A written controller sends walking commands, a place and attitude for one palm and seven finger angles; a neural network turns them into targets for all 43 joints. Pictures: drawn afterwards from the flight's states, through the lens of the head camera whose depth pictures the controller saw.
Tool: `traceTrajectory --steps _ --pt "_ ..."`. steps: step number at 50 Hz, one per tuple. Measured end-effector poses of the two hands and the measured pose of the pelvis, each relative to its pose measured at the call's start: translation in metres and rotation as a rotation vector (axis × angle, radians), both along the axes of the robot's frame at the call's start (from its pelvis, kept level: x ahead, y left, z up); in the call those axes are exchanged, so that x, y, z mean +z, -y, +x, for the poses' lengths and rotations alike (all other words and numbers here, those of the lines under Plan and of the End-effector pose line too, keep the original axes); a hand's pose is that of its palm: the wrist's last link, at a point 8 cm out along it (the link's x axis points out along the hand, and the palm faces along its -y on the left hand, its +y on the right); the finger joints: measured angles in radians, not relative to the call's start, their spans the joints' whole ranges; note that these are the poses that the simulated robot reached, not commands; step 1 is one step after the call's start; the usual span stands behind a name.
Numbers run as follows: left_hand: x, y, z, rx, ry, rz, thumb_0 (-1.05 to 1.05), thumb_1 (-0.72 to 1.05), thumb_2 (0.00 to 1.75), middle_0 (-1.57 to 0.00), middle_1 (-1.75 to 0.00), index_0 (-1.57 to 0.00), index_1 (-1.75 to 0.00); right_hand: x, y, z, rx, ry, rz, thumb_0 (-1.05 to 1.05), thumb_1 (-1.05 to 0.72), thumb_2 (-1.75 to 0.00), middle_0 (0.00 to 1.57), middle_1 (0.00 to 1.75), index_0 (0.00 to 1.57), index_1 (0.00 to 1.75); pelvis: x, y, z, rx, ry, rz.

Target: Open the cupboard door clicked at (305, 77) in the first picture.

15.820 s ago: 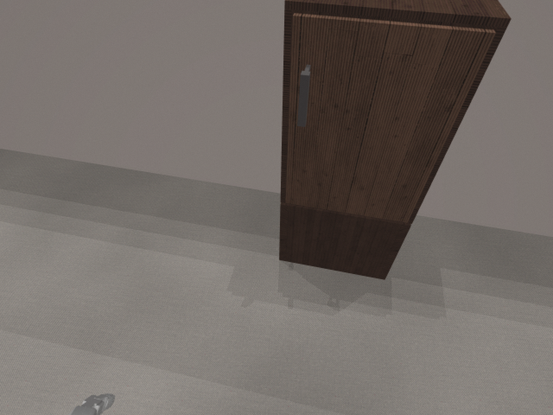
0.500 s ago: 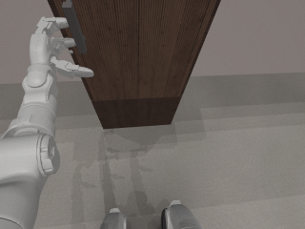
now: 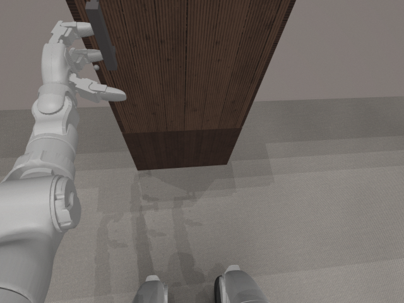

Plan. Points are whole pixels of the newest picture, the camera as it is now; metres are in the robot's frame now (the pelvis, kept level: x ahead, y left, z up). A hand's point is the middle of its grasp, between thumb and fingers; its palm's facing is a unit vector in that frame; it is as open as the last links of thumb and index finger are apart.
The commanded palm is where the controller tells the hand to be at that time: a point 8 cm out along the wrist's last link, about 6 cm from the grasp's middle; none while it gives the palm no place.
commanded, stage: move the hooked fingers beside the handle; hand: left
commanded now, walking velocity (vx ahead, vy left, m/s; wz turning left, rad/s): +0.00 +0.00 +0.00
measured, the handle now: (104, 33) +0.62 +0.15 +0.11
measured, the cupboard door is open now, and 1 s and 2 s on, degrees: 0 0 0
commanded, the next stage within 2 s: none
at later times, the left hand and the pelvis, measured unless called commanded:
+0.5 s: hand (95, 68) +0.53 +0.16 +0.10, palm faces +0.02 -1.00 -0.04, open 14.2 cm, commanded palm +0.51 +0.20 +0.10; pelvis +0.00 +0.00 +0.00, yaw -2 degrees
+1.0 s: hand (72, 70) +0.53 +0.20 +0.10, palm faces +0.01 -1.00 -0.03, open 14.0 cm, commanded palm +0.50 +0.24 +0.10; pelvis +0.00 +0.00 +0.01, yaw -3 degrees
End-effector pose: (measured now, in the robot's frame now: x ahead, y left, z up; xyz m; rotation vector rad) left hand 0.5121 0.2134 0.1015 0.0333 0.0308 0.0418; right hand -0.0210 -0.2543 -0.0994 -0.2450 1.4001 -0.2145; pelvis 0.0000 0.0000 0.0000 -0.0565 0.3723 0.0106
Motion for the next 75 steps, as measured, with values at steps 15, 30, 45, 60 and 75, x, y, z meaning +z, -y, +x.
traceTrajectory --steps 15,30,45,60,75 --pt "0.0 0.0 -0.001 -0.009 0.0 -0.001 -0.01 -0.49 0.3 -0.28 -1.2 -0.24 -1.22 0.002 0.003 -0.002 -0.033 0.008 -0.003 0.0 -0.91 -0.9 0.2 0.3 0.2 0.3 0.002 0.002 0.002 -0.019 0.004 0.005" --pt "0.001 -0.003 0.0 -0.025 -0.003 0.009 -0.01 -0.49 0.3 -0.29 -1.2 -0.26 -1.2 0.003 0.008 0.005 -0.056 0.038 -0.018 0.0 -0.91 -0.9 0.2 0.3 0.2 0.3 0.004 0.005 0.004 -0.036 0.008 0.011" --pt "0.005 -0.03 -0.003 -0.017 0.007 0.005 -0.01 -0.49 0.3 -0.3 -1.2 -0.29 -1.19 0.007 0.01 0.004 -0.077 0.043 -0.044 0.0 -0.91 -0.9 0.2 0.3 0.2 0.3 0.004 0.003 0.005 -0.052 0.008 0.008" --pt "0.002 -0.049 -0.013 -0.036 0.002 -0.02 -0.01 -0.5 0.3 -0.3 -1.2 -0.3 -1.2 0.01 0.005 0.006 -0.059 0.048 -0.066 0.0 -0.91 -0.9 0.2 0.3 0.2 0.3 0.004 -0.005 0.001 -0.041 0.017 -0.002" --pt "0.003 -0.052 -0.008 -0.039 -0.013 -0.011 -0.01 -0.5 0.3 -0.3 -1.2 -0.3 -1.2 0.007 -0.003 -0.003 -0.063 0.029 -0.05 0.0 -0.91 -0.9 0.21 0.3 0.2 0.3 0.001 -0.007 -0.001 -0.042 0.007 -0.003"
